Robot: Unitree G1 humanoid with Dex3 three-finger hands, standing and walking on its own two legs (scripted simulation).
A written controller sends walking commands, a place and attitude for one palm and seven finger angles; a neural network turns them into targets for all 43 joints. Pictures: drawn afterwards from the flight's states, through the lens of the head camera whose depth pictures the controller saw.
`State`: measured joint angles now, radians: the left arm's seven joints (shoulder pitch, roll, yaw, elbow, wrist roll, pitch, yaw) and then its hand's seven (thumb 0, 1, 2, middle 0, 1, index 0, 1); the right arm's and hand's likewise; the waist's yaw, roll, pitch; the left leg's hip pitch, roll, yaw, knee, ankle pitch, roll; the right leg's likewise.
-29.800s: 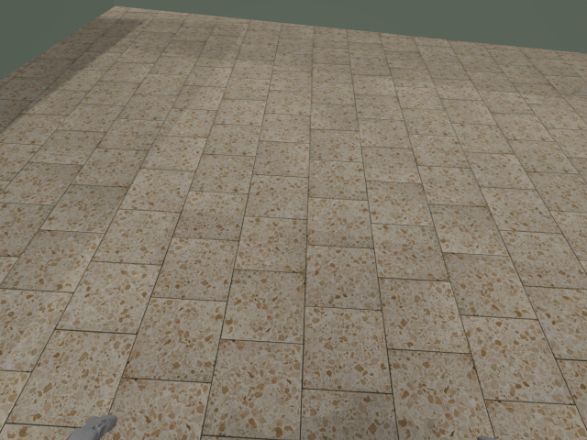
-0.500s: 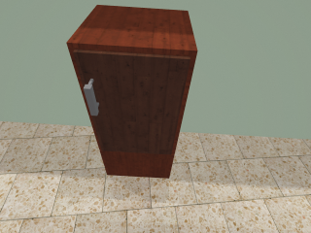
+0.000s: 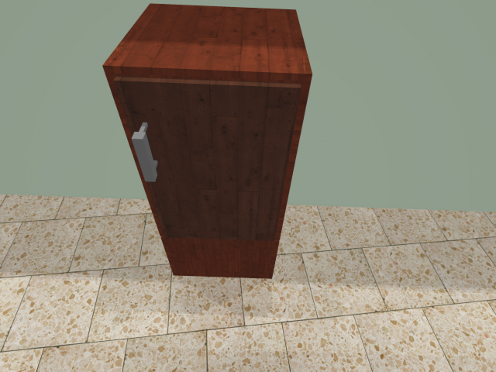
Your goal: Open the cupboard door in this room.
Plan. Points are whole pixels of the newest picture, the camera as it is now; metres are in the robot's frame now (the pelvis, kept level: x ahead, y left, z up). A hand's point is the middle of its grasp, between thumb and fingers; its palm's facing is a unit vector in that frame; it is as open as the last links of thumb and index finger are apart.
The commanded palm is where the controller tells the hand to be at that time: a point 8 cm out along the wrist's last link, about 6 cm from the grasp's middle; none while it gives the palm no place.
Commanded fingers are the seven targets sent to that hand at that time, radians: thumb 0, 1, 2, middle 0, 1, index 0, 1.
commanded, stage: look again from close up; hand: left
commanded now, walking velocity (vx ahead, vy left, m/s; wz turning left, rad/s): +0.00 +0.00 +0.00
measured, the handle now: (147, 152) +0.58 +0.28 -0.01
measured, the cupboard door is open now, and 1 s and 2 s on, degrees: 0 0 0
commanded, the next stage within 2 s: raise the hand with hooked fingers in 0.54 s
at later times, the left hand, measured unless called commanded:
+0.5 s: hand out of the picture +0.07 +0.23 -0.17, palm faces +0.04 -0.97 -0.22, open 7.4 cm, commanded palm none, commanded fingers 0.00 0.90 0.90 -0.20 -0.30 -0.20 -0.30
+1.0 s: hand (115, 321) +0.20 +0.23 -0.03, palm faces -0.01 -1.00 -0.02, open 8.3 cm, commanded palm +0.14 +0.30 -0.06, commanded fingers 0.00 0.46 0.71 -0.23 -0.58 -0.23 -0.58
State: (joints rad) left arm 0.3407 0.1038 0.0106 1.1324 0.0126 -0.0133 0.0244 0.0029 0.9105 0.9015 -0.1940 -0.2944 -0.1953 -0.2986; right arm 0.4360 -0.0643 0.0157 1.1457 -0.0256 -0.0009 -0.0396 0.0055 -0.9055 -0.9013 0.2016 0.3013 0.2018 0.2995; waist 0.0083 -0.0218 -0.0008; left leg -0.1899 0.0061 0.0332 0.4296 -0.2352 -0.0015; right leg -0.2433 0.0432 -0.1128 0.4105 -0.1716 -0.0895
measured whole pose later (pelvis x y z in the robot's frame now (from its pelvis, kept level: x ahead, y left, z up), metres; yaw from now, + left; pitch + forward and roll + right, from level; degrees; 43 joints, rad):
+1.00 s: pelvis -0.02 +0.04 -0.07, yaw +1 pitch +10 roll +0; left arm 0.29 0.21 0.16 0.23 -0.25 -0.57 -0.31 0.00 0.69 0.80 -0.21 -0.44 -0.21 -0.44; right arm 0.20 -0.26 -0.02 0.53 0.01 -0.28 0.02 0.01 -0.90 -0.90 0.21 0.30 0.21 0.30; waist -0.02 -0.05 -0.13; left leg -0.72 -0.05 0.07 1.02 -0.48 0.08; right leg -0.78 0.01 -0.05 1.01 -0.41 -0.05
